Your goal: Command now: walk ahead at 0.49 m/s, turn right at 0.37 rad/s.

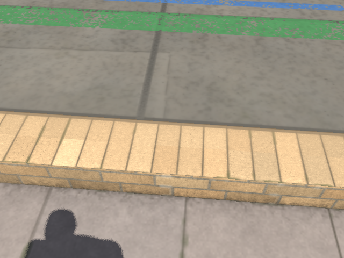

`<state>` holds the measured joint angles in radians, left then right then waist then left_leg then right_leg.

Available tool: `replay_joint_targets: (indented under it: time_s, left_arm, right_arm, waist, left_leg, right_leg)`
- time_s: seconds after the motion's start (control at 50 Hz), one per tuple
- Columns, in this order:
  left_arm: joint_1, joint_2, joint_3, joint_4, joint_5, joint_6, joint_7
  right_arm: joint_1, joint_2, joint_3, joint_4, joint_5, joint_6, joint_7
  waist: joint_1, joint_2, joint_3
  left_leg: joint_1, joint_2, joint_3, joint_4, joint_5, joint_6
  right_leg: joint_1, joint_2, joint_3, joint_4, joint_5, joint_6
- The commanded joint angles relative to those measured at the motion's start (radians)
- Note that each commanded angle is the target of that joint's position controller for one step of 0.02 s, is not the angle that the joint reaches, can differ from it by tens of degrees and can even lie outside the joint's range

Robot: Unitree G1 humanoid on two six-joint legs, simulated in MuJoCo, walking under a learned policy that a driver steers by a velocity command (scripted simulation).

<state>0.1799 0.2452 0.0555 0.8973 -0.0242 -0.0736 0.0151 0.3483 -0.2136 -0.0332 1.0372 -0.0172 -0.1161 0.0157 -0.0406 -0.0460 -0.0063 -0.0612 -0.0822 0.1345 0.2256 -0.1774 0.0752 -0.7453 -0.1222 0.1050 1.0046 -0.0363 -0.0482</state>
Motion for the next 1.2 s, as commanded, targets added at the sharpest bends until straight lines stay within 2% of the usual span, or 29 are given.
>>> replay_joint_targets:
  time_s: [0.02,0.1,0.16,0.2,0.24,0.26,0.28,0.3,0.32,0.34,0.36,0.38,0.4,0.44,0.54,0.62,0.66,0.7,0.72,0.74,0.76,0.78,0.8,0.84,0.94,1.06,1.1,1.16,1.2]
  left_arm:
    - [-0.025,0.03,0.003,-0.053,0.004,-0.009,-0.014]
    - [-0.172,0.012,-0.012,-0.116,0.004,-0.013,-0.041]
    - [-0.222,0.016,-0.015,-0.167,0.001,-0.012,-0.067]
    - [-0.183,0.046,-0.002,-0.185,-0.004,-0.013,-0.08]
    - [0.041,0.12,0.04,-0.143,-0.006,-0.012,-0.082]
    - [0.223,0.207,0.08,-0.102,-0.002,-0.007,-0.066]
    - [0.27,0.332,0.106,-0.099,0.002,-0.004,-0.054]
    - [0.298,0.267,0.086,-0.114,0.015,-0.012,-0.048]
    - [0.257,0.206,0.07,-0.118,0.026,-0.018,-0.042]
    - [0.164,0.17,0.059,-0.138,0.018,-0.023,-0.04]
    - [0.136,0.168,0.057,-0.093,0.064,-0.002,-0.031]
    - [0.113,0.143,0.048,-0.103,0.055,0.003,-0.028]
    - [0.106,0.136,0.043,-0.106,0.046,0.0,-0.033]
    - [0.113,0.154,0.045,-0.102,0.036,-0.011,-0.038]
    - [0.169,0.179,0.055,-0.088,0.034,-0.002,-0.036]
    - [0.202,0.185,0.057,-0.08,0.043,-0.001,-0.032]
    - [0.192,0.172,0.053,-0.076,0.05,-0.005,-0.025]
    - [0.153,0.169,0.046,-0.077,0.045,-0.011,-0.023]
    - [0.157,0.148,0.037,-0.07,0.041,-0.018,-0.025]
    - [0.148,0.075,0.013,-0.104,0.034,-0.026,-0.025]
    - [0.318,0.022,0.002,-0.106,0.021,-0.02,-0.025]
    - [0.307,0.095,0.006,-0.06,0.056,0.003,-0.015]
    - [0.218,0.113,0.011,-0.067,0.067,0.007,-0.026]
    - [0.12,0.092,0.006,-0.096,0.073,0.012,-0.042]
    - [0.106,0.039,-0.012,-0.092,0.079,0.03,-0.054]
    - [-0.045,-0.039,-0.048,-0.15,0.071,0.046,-0.052]
    - [-0.105,-0.033,-0.051,-0.181,0.068,0.044,-0.045]
    - [-0.15,-0.045,-0.06,-0.221,0.063,0.036,-0.029]
    - [-0.098,-0.055,-0.065,-0.219,0.047,0.019,-0.025]
  right_arm:
    - [-0.05,-0.148,-0.022,-0.068,0.004,-0.015,-0.021]
    - [0.03,-0.169,-0.027,-0.048,0.017,0.005,-0.032]
    - [0.045,-0.185,-0.033,-0.046,0.023,0.03,-0.035]
    - [0.007,-0.214,-0.042,-0.067,0.024,0.041,-0.038]
    - [-0.035,-0.229,-0.045,-0.093,0.018,0.058,-0.045]
    - [-0.041,-0.22,-0.038,-0.12,0.015,0.055,-0.048]
    - [0.06,-0.056,0.013,-0.17,-0.01,0.022,-0.021]
    - [-0.015,-0.12,0.005,-0.188,0.026,-0.032,-0.004]
    - [-0.131,-0.182,-0.012,-0.23,0.058,-0.062,0.004]
    - [-0.165,-0.178,-0.008,-0.243,0.053,-0.071,0.0]
    - [-0.128,-0.132,0.001,-0.213,-0.027,-0.032,-0.006]
    - [-0.095,-0.125,0.002,-0.221,-0.051,0.001,-0.008]
    - [-0.069,-0.117,0.004,-0.217,-0.056,0.03,-0.006]
    - [-0.051,-0.115,0.005,-0.232,-0.045,0.06,0.002]
    - [-0.261,-0.114,0.014,-0.313,-0.032,0.062,0.005]
    - [-0.323,-0.122,0.017,-0.342,-0.017,0.047,0.0]
    - [-0.245,-0.114,0.017,-0.327,-0.013,0.038,-0.008]
    - [-0.097,-0.143,0.0,-0.281,-0.025,0.027,-0.017]
    - [0.004,-0.171,-0.015,-0.253,-0.035,0.015,-0.024]
    - [0.129,-0.248,-0.03,-0.25,-0.055,0.006,-0.035]
    - [0.132,-0.342,-0.059,-0.224,-0.049,0.021,-0.032]
    - [0.053,-0.235,-0.047,-0.246,-0.034,0.03,-0.019]
    - [-0.024,-0.156,-0.029,-0.268,-0.019,0.031,-0.01]
    - [-0.033,-0.113,-0.015,-0.252,-0.016,0.025,-0.012]
    - [0.086,-0.115,-0.02,-0.181,-0.003,-0.001,-0.011]
    - [0.18,-0.097,-0.018,-0.136,-0.015,0.025,-0.028]
    - [0.177,-0.096,-0.019,-0.137,-0.014,0.027,-0.034]
    - [0.193,-0.1,-0.02,-0.116,-0.019,0.035,-0.041]
    - [0.101,-0.103,-0.02,-0.135,-0.024,0.041,-0.037]
  waist:
    - [0.021,0.077,0.068]
    - [-0.036,0.062,0.107]
    - [-0.036,0.075,0.116]
    - [0.007,0.115,0.064]
    - [0.135,0.136,-0.069]
    - [0.214,0.074,-0.166]
    - [0.119,-0.211,-0.273]
    - [0.16,-0.149,-0.405]
    - [0.179,-0.11,-0.272]
    - [0.131,-0.01,-0.183]
    - [0.058,0.12,-0.048]
    - [0.024,0.103,-0.029]
    - [0.01,0.071,-0.043]
    - [-0.008,0.013,-0.057]
    - [0.064,-0.032,0.006]
    - [0.1,-0.04,0.0]
    - [0.072,-0.067,-0.031]
    - [-0.007,-0.017,-0.042]
    - [-0.054,0.039,-0.075]
    - [-0.091,0.185,-0.143]
    - [0.021,0.404,-0.166]
    - [0.042,0.178,-0.089]
    - [0.036,0.082,-0.002]
    - [0.036,0.111,0.063]
    - [0.052,0.141,-0.005]
    - [0.017,0.184,0.011]
    - [0.016,0.145,0.061]
    - [0.01,0.149,0.074]
    - [0.066,0.104,0.049]
  left_leg:
    - [-0.068,0.29,-0.092,-0.138,0.233,0.113]
    - [0.097,0.334,-0.047,-0.111,0.253,0.097]
    - [0.2,0.366,-0.016,-0.033,0.361,0.079]
    - [0.201,0.364,0.027,0.087,0.67,0.052]
    - [0.136,0.329,0.072,0.408,0.931,0.015]
    - [-0.08,0.283,0.074,0.698,0.732,-0.026]
    - [-0.57,0.086,0.027,1.093,-0.173,-0.092]
    - [-0.717,0.025,-0.209,1.249,-0.378,-0.074]
    - [-0.814,0.091,-0.249,1.236,-0.286,-0.037]
    - [-0.775,0.142,-0.241,1.142,-0.195,-0.024]
    - [-0.647,0.196,-0.183,1.007,-0.125,-0.038]
    - [-0.551,0.198,-0.17,0.961,-0.135,-0.059]
    - [-0.49,0.19,-0.156,0.945,-0.146,-0.075]
    - [-0.463,0.184,-0.139,0.888,-0.125,-0.095]
    - [-0.497,0.166,-0.124,0.585,0.069,-0.12]
    - [-0.449,0.129,-0.128,0.414,0.121,-0.108]
    - [-0.317,0.113,-0.127,0.393,0.09,-0.085]
    - [-0.14,0.071,-0.104,0.287,0.039,-0.061]
    - [-0.017,0.096,-0.122,0.225,0.025,-0.046]
    - [0.112,0.331,-0.393,0.135,-0.008,0.005]
    - [0.215,0.512,-0.803,0.012,0.024,0.136]
    - [0.125,0.498,-0.819,0.015,-0.24,0.158]
    - [0.018,0.436,-0.694,-0.015,-0.347,0.14]
    - [-0.058,0.345,-0.488,-0.059,-0.146,0.102]
    - [-0.002,0.301,-0.278,-0.003,0.457,0.132]
    - [0.04,0.301,-0.231,-0.009,0.384,0.152]
    - [0.032,0.321,-0.238,-0.035,0.319,0.158]
    - [0.16,0.375,-0.251,-0.027,0.463,0.16]
    - [0.11,0.345,-0.166,0.051,0.752,0.119]
  right_leg:
    - [0.022,0.002,-0.015,-0.168,0.141,0.006]
    - [-0.039,0.011,-0.074,-0.312,0.128,-0.001]
    - [-0.048,0.028,-0.125,-0.364,0.006,-0.024]
    - [0.085,0.084,-0.189,-0.379,-0.09,-0.059]
    - [0.395,0.179,-0.235,-0.428,-0.102,-0.115]
    - [0.709,0.129,-0.094,-0.471,-0.078,-0.169]
    - [1.109,-0.155,0.462,-0.52,-0.182,-0.356]
    - [1.208,-0.237,0.766,-0.697,-0.23,-0.412]
    - [1.141,-0.19,0.6,-0.704,-0.156,-0.34]
    - [0.975,-0.146,0.447,-0.705,-0.05,-0.296]
    - [0.742,-0.108,0.289,-0.701,0.185,-0.233]
    - [0.631,-0.069,0.224,-0.716,0.299,-0.219]
    - [0.577,-0.041,0.182,-0.718,0.38,-0.223]
    - [0.524,-0.01,0.136,-0.734,0.41,-0.233]
    - [0.519,0.032,0.15,-0.784,0.13,-0.2]
    - [0.608,0.011,0.183,-0.726,0.169,-0.172]
    - [0.6,-0.018,0.204,-0.679,0.187,-0.151]
    - [0.573,0.018,0.199,-0.541,0.292,-0.123]
    - [0.547,0.086,0.157,-0.365,0.304,-0.102]
    - [0.43,0.167,0.077,-0.077,0.075,-0.06]
    - [0.185,0.29,0.003,0.115,-0.487,-0.037]
    - [0.115,0.203,0.044,0.213,-0.463,-0.046]
    - [0.113,0.168,0.049,0.202,-0.371,-0.047]
    - [0.112,0.128,0.016,0.156,-0.282,-0.03]
    - [0.075,0.113,-0.108,0.242,-0.218,0.025]
    - [0.01,0.065,-0.187,0.127,-0.219,0.028]
    - [-0.003,0.044,-0.181,0.05,-0.215,0.014]
    - [-0.075,0.027,-0.176,0.024,-0.284,-0.028]
    - [0.103,0.053,-0.189,-0.13,-0.276,-0.055]
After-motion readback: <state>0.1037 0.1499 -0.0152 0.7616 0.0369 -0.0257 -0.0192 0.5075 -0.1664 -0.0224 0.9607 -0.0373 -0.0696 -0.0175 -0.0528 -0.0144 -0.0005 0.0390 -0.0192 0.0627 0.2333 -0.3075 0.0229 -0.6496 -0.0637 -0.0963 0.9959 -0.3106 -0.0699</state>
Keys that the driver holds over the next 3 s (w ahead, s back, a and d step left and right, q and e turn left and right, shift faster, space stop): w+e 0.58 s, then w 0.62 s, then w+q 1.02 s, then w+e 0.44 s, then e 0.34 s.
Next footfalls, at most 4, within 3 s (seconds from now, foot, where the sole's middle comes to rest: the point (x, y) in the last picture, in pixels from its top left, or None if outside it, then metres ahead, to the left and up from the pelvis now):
0.26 right None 0.31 -0.16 -0.78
0.74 left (184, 245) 0.58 -0.04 -0.78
1.28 right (251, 225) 0.65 -0.33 -0.78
1.70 left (239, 149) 0.92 -0.30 -0.62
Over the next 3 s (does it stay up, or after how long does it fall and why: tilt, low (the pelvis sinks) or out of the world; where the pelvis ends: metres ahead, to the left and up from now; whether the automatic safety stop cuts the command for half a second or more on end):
stays up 1.40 -0.37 0.16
